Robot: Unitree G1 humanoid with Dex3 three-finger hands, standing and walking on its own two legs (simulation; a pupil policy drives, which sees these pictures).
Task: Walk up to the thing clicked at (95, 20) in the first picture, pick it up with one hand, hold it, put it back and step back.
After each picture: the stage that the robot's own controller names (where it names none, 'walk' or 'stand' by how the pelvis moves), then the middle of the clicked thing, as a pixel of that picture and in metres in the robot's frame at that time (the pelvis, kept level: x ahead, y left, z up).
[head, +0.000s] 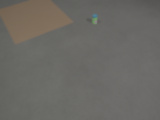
stand; (94, 19) +1.84 -0.12 -0.72
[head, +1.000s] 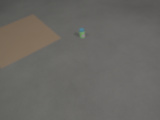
walk; (82, 33) +1.68 +0.20 -0.69
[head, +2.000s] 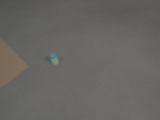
walk; (54, 58) +1.05 +0.45 -0.72
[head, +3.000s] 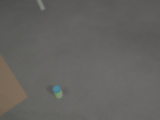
walk; (57, 91) +0.68 +0.34 -0.71
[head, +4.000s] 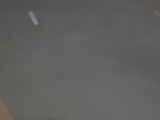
stand; out of the picture +0.43 +0.17 -0.70
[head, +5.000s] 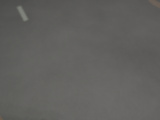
stand; out of the picture +0.37 +0.24 -0.71
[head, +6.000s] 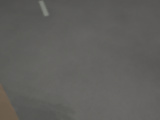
stand; out of the picture +0.33 +0.14 -0.71
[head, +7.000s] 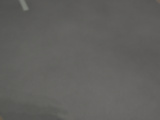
stand; out of the picture +0.33 +0.20 -0.71
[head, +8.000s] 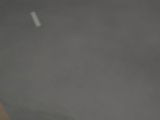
stand; out of the picture +0.35 +0.21 -0.72
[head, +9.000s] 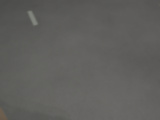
stand; out of the picture +0.35 +0.22 -0.73
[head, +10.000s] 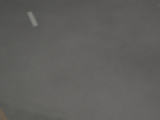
stand; out of the picture +0.34 +0.22 -0.73
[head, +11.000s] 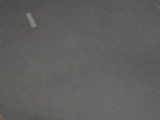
stand; out of the picture +0.34 +0.22 -0.73
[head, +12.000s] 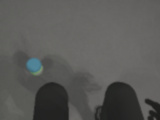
go down; (35, 67) +0.41 +0.22 -0.38
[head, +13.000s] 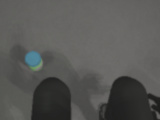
go down; (34, 61) +0.43 +0.22 -0.31
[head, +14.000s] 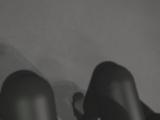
close in; out of the picture +0.41 +0.26 -0.23
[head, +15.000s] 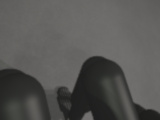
close; out of the picture +0.41 +0.28 -0.22
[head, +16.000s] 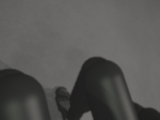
lift; out of the picture +0.40 +0.28 -0.23
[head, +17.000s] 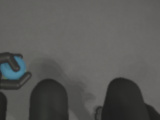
lift; (14, 72) +0.34 +0.25 -0.10
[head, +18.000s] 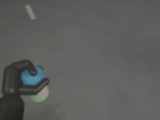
hold; (36, 84) +0.33 +0.18 +0.04
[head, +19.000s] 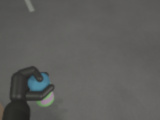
hold; (42, 90) +0.32 +0.17 -0.01
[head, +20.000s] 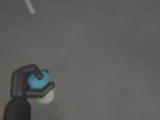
crouch; (42, 87) +0.33 +0.17 +0.00
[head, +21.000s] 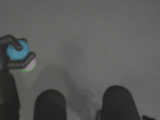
crouch; (22, 57) +0.42 +0.21 -0.10
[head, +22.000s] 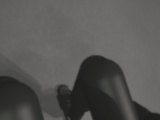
lower; out of the picture +0.43 +0.28 -0.23
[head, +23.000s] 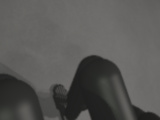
lower; out of the picture +0.43 +0.29 -0.23
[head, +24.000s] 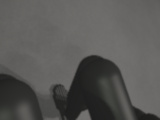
lower; out of the picture +0.43 +0.29 -0.23
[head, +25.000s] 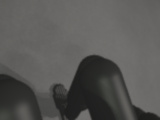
lower; out of the picture +0.43 +0.29 -0.23
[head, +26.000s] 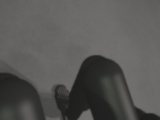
loosen; out of the picture +0.43 +0.28 -0.23
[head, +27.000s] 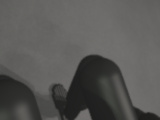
withdraw; out of the picture +0.42 +0.27 -0.23
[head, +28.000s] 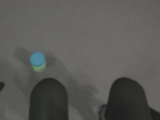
walk; (38, 62) +0.44 +0.21 -0.31
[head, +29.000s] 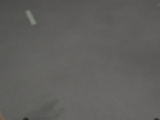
stand; out of the picture +0.37 +0.18 -0.66
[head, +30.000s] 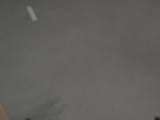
stand; out of the picture +0.38 +0.20 -0.66
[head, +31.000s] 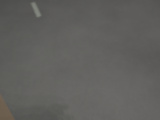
stand; out of the picture +0.38 +0.19 -0.68
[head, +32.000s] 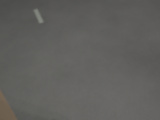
walk; out of the picture +0.39 +0.19 -0.72
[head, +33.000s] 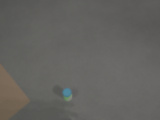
walk; (67, 94) +0.50 +0.14 -0.70
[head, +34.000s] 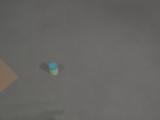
walk; (53, 68) +0.72 +0.24 -0.70
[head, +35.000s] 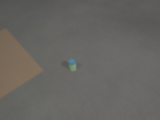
stand; (72, 65) +0.98 +0.19 -0.70
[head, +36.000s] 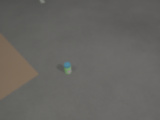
stand; (67, 68) +0.98 +0.21 -0.72
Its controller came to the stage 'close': yes
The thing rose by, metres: 0.71
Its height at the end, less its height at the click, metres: +0.00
